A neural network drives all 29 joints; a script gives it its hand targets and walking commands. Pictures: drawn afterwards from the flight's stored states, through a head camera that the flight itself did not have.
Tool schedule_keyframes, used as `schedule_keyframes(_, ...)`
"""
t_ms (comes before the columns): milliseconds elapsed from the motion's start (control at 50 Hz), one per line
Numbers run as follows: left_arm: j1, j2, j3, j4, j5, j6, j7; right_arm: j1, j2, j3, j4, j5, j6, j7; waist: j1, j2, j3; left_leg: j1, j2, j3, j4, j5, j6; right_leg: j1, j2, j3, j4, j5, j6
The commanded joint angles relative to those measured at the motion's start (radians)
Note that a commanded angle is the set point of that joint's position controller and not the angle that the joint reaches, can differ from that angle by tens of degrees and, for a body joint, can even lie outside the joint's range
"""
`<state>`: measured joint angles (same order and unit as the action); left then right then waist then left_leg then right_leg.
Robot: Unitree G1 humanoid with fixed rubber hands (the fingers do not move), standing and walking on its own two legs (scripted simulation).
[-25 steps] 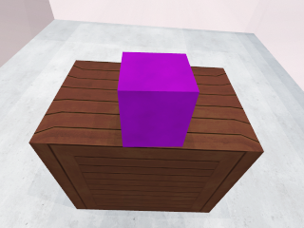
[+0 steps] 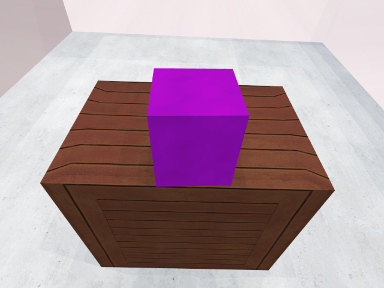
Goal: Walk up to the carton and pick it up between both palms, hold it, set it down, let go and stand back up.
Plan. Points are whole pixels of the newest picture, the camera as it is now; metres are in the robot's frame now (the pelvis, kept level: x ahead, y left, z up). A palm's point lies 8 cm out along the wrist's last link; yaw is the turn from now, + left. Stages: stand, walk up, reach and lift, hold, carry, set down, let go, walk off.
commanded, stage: stand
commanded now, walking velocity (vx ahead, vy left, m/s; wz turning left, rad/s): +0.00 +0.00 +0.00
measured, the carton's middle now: (193, 128) +0.52 -0.01 +0.06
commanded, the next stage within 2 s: none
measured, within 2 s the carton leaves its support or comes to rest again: neither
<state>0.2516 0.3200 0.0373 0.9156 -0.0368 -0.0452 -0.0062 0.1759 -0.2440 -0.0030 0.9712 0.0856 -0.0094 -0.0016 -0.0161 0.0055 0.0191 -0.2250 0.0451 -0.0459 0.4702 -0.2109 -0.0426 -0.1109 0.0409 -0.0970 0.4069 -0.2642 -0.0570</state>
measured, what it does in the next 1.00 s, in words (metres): stands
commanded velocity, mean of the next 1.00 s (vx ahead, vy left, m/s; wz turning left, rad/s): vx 0.00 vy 0.00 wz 0.00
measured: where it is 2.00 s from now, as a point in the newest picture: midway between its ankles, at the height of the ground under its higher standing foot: outside the picture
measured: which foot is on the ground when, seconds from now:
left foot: down 0.00-1.00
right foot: down 0.00-1.00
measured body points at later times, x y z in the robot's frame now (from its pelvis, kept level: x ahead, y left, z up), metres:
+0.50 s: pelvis -0.01 +0.00 +0.00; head -0.02 +0.01 +0.45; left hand +0.07 +0.29 -0.13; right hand +0.08 -0.26 -0.13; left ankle +0.03 +0.14 -0.74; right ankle -0.02 -0.08 -0.74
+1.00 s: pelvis -0.01 +0.00 +0.00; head -0.02 +0.01 +0.45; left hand +0.06 +0.29 -0.13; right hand +0.07 -0.26 -0.13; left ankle +0.03 +0.14 -0.74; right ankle -0.02 -0.08 -0.74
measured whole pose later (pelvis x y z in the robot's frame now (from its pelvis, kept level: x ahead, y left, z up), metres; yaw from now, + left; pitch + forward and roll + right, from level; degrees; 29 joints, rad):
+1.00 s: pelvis -0.01 +0.00 +0.00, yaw +0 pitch -3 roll -1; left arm 0.25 0.32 0.04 0.95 -0.04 -0.05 -0.01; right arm 0.17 -0.25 0.00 1.02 0.09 -0.01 0.00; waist -0.02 0.01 0.02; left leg -0.21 0.05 -0.05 0.47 -0.20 -0.04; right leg -0.10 0.04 -0.10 0.40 -0.25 -0.06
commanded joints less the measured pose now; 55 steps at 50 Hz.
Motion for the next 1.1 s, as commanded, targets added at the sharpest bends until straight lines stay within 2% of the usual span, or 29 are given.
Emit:
schedule_keyframes(0, -0.044, 0.236, 0.051, -0.013, 0.059, -0.034, 0.015, -0.058, -0.291, -0.053, -0.048, -0.130, -0.016, -0.015, 0.010, 0.082, -0.092, 0.078, 0.069, -0.061, -0.062, 0.213, 0.090, 0.019, -0.175, 0.180, -0.102, 0.271, 0.006)
schedule_keyframes(20, -0.057, 0.231, 0.049, -0.009, 0.061, -0.034, 0.013, -0.065, -0.278, -0.046, -0.050, -0.128, -0.017, -0.015, 0.004, 0.097, -0.080, 0.065, 0.068, -0.056, -0.059, 0.214, 0.088, 0.014, -0.173, 0.181, -0.110, 0.264, 0.011)
schedule_keyframes(40, -0.045, 0.224, 0.048, -0.009, 0.060, -0.033, 0.012, -0.057, -0.284, -0.054, -0.046, -0.127, -0.015, -0.013, 0.010, 0.072, -0.086, 0.061, 0.066, -0.063, -0.065, 0.194, 0.091, 0.032, -0.177, 0.177, -0.117, 0.255, 0.007)
schedule_keyframes(60, -0.052, 0.223, 0.046, -0.011, 0.060, -0.035, 0.015, -0.051, -0.275, -0.046, -0.054, -0.126, -0.015, -0.013, 0.001, 0.092, -0.063, 0.053, 0.072, -0.070, -0.075, 0.204, 0.088, 0.013, -0.178, 0.185, -0.112, 0.245, 0.005)
schedule_keyframes(140, -0.041, 0.223, 0.043, -0.001, 0.057, -0.033, 0.016, -0.070, -0.280, -0.050, -0.043, -0.127, -0.018, -0.012, 0.021, 0.072, -0.070, 0.068, 0.070, -0.062, -0.068, 0.227, 0.089, 0.017, -0.176, 0.169, -0.108, 0.271, 0.010)
schedule_keyframes(200, -0.052, 0.221, 0.044, -0.005, 0.055, -0.034, 0.014, -0.059, -0.281, -0.046, -0.039, -0.131, -0.016, -0.014, 0.005, 0.093, -0.078, 0.069, 0.072, -0.061, -0.072, 0.218, 0.086, 0.024, -0.173, 0.182, -0.116, 0.260, 0.013)
schedule_keyframes(240, -0.071, 0.220, 0.043, -0.002, 0.060, -0.029, 0.016, -0.072, -0.275, -0.048, -0.043, -0.126, -0.017, -0.017, 0.005, 0.052, -0.046, 0.054, 0.073, -0.070, -0.088, 0.199, 0.084, 0.009, -0.172, 0.172, -0.115, 0.247, 0.006)
schedule_keyframes(300, -0.054, 0.225, 0.042, 0.005, 0.057, -0.033, 0.015, -0.054, -0.275, -0.042, -0.036, -0.124, -0.018, -0.013, 0.008, 0.106, -0.044, 0.049, 0.072, -0.066, -0.081, 0.221, 0.085, 0.016, -0.179, 0.185, -0.118, 0.259, 0.008)
schedule_keyframes(340, -0.027, 0.225, 0.043, 0.011, 0.053, -0.033, 0.016, -0.051, -0.279, -0.049, -0.025, -0.128, -0.019, -0.014, 0.021, 0.062, -0.038, 0.052, 0.070, -0.075, -0.084, 0.212, 0.090, 0.017, -0.176, 0.172, -0.117, 0.253, 0.010)
schedule_keyframes(360, -0.042, 0.220, 0.039, 0.009, 0.060, -0.032, 0.017, -0.068, -0.285, -0.050, -0.030, -0.125, -0.014, -0.013, 0.014, 0.058, -0.041, 0.064, 0.072, -0.070, -0.087, 0.206, 0.088, -0.002, -0.176, 0.176, -0.120, 0.246, 0.008)
schedule_keyframes(400, -0.070, 0.233, 0.045, 0.003, 0.061, -0.031, 0.017, -0.084, -0.277, -0.050, -0.033, -0.123, -0.019, -0.012, 0.006, 0.069, -0.034, 0.064, 0.074, -0.062, -0.092, 0.170, 0.086, -0.021, -0.178, 0.183, -0.127, 0.205, 0.007)
schedule_keyframes(440, -0.064, 0.237, 0.043, 0.008, 0.058, -0.032, 0.015, -0.073, -0.271, -0.045, -0.025, -0.123, -0.015, -0.011, 0.014, 0.062, -0.039, 0.049, 0.069, -0.065, -0.095, 0.189, 0.083, 0.005, -0.175, 0.178, -0.116, 0.212, 0.009)
schedule_keyframes(460, -0.056, 0.243, 0.045, 0.011, 0.060, -0.030, 0.018, -0.063, -0.278, -0.046, -0.027, -0.127, -0.017, -0.012, 0.005, 0.095, -0.033, 0.052, 0.067, -0.065, -0.095, 0.187, 0.086, 0.003, -0.180, 0.192, -0.117, 0.227, 0.004)
schedule_keyframes(480, -0.062, 0.226, 0.040, 0.006, 0.055, -0.031, 0.015, -0.081, -0.284, -0.046, -0.019, -0.128, -0.018, -0.013, 0.020, 0.098, -0.037, 0.046, 0.075, -0.069, -0.099, 0.196, 0.088, 0.021, -0.179, 0.179, -0.118, 0.222, 0.006)
schedule_keyframes(500, -0.045, 0.229, 0.038, 0.017, 0.058, -0.029, 0.017, -0.070, -0.272, -0.046, -0.022, -0.122, -0.020, -0.010, 0.008, 0.073, -0.021, 0.041, 0.077, -0.075, -0.103, 0.182, 0.090, 0.003, -0.176, 0.179, -0.114, 0.215, 0.006)
schedule_keyframes(560, -0.051, 0.222, 0.037, 0.011, 0.052, -0.028, 0.012, -0.076, -0.284, -0.046, -0.024, -0.121, -0.023, -0.011, 0.017, 0.081, -0.040, 0.060, 0.071, -0.076, -0.097, 0.182, 0.084, 0.002, -0.182, 0.179, -0.128, 0.211, 0.002)
schedule_keyframes(580, -0.067, 0.223, 0.039, 0.011, 0.055, -0.030, 0.013, -0.066, -0.286, -0.049, -0.017, -0.127, -0.020, -0.012, 0.009, 0.095, -0.030, 0.052, 0.073, -0.073, -0.102, 0.177, 0.079, 0.005, -0.185, 0.185, -0.126, 0.208, 0.002)
schedule_keyframes(600, -0.074, 0.227, 0.040, 0.014, 0.054, -0.030, 0.017, -0.076, -0.267, -0.045, -0.014, -0.127, -0.016, -0.010, 0.010, 0.061, -0.022, 0.047, 0.074, -0.078, -0.110, 0.181, 0.082, -0.004, -0.173, 0.167, -0.125, 0.193, 0.010)
schedule_keyframes(620, -0.066, 0.227, 0.043, 0.011, 0.058, -0.029, 0.020, -0.087, -0.280, -0.051, -0.021, -0.128, -0.017, -0.011, 0.015, 0.088, -0.019, 0.041, 0.072, -0.074, -0.099, 0.182, 0.084, 0.001, -0.179, 0.173, -0.133, 0.205, 0.006)
schedule_keyframes(660, -0.065, 0.231, 0.043, 0.012, 0.058, -0.030, 0.015, -0.082, -0.276, -0.051, -0.018, -0.124, -0.017, -0.012, 0.006, 0.065, -0.034, 0.061, 0.069, -0.064, -0.098, 0.160, 0.080, -0.006, -0.176, 0.179, -0.137, 0.207, 0.008)
schedule_keyframes(720, -0.064, 0.244, 0.046, 0.021, 0.059, -0.026, 0.016, -0.091, -0.275, -0.049, -0.017, -0.131, -0.017, -0.010, 0.006, 0.095, -0.008, 0.053, 0.072, -0.065, -0.109, 0.153, 0.074, -0.027, -0.177, 0.176, -0.137, 0.167, 0.004)
schedule_keyframes(740, -0.064, 0.224, 0.043, 0.014, 0.054, -0.030, 0.014, -0.079, -0.284, -0.051, -0.009, -0.128, -0.018, -0.011, 0.015, 0.089, -0.007, 0.031, 0.073, -0.073, -0.105, 0.142, 0.081, -0.011, -0.176, 0.183, -0.140, 0.154, 0.000)
schedule_keyframes(780, -0.073, 0.226, 0.040, 0.019, 0.057, -0.027, 0.013, -0.093, -0.282, -0.051, -0.011, -0.125, -0.016, -0.010, 0.009, 0.074, 0.004, 0.028, 0.073, -0.076, -0.120, 0.125, 0.081, -0.019, -0.179, 0.179, -0.147, 0.135, 0.002)
schedule_keyframes(820, -0.060, 0.227, 0.040, 0.016, 0.056, -0.030, 0.012, -0.079, -0.283, -0.047, -0.006, -0.126, -0.019, -0.010, 0.015, 0.098, -0.031, 0.047, 0.080, -0.079, -0.117, 0.140, 0.083, 0.006, -0.183, 0.187, -0.143, 0.171, 0.003)
schedule_keyframes(840, -0.070, 0.239, 0.044, 0.024, 0.061, -0.028, 0.016, -0.085, -0.272, -0.049, -0.011, -0.122, -0.021, -0.010, 0.001, 0.064, 0.006, 0.041, 0.071, -0.073, -0.123, 0.142, 0.075, -0.018, -0.174, 0.180, -0.139, 0.172, 0.003)
schedule_keyframes(880, -0.076, 0.239, 0.043, 0.022, 0.057, -0.030, 0.018, -0.084, -0.276, -0.044, -0.009, -0.128, -0.020, -0.009, 0.005, 0.095, -0.020, 0.045, 0.074, -0.072, -0.120, 0.134, 0.079, 0.005, -0.177, 0.184, -0.132, 0.175, 0.002)
schedule_keyframes(980, -0.080, 0.235, 0.045, 0.020, 0.054, -0.030, 0.013, -0.091, -0.282, -0.048, -0.005, -0.125, -0.021, -0.011, 0.013, 0.104, -0.019, 0.045, 0.072, -0.063, -0.114, 0.154, 0.080, -0.004, -0.178, 0.182, -0.138, 0.159, 0.006)
schedule_keyframes(1020, -0.090, 0.244, 0.047, 0.023, 0.060, -0.027, 0.013, -0.085, -0.282, -0.045, 0.000, -0.128, -0.024, -0.009, 0.001, 0.098, 0.016, 0.030, 0.079, -0.072, -0.130, 0.146, 0.076, -0.016, -0.176, 0.184, -0.137, 0.151, 0.003)
schedule_keyframes(1080, -0.067, 0.245, 0.042, 0.037, 0.052, -0.028, 0.014, -0.078, -0.277, -0.044, 0.004, -0.125, -0.022, -0.012, 0.012, 0.098, 0.000, 0.039, 0.077, -0.079, -0.129, 0.167, 0.080, -0.006, -0.176, 0.184, -0.131, 0.166, 0.002)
